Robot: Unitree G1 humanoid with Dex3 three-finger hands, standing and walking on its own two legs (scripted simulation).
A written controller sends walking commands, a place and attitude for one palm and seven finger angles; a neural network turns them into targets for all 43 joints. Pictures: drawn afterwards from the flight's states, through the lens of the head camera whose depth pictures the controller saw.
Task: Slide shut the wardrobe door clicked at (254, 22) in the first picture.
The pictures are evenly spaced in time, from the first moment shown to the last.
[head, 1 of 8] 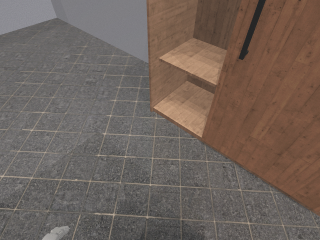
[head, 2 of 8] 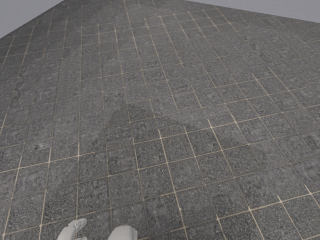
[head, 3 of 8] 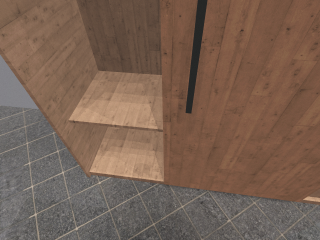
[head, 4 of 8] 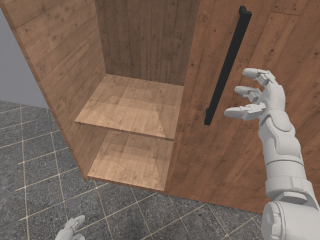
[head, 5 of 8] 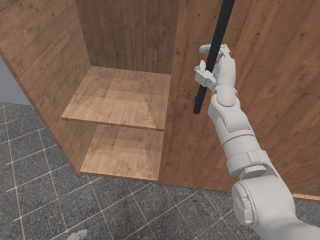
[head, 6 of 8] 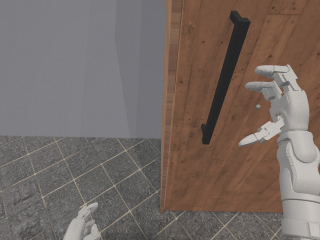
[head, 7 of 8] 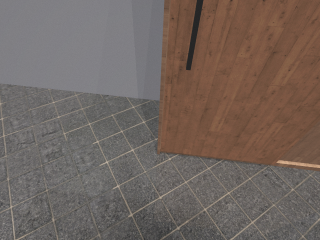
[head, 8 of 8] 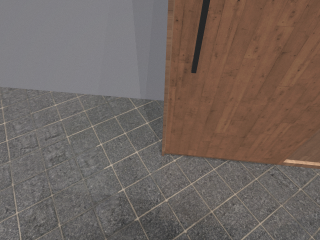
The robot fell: no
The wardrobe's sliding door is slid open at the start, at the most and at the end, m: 0.51 0.51 0.00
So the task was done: yes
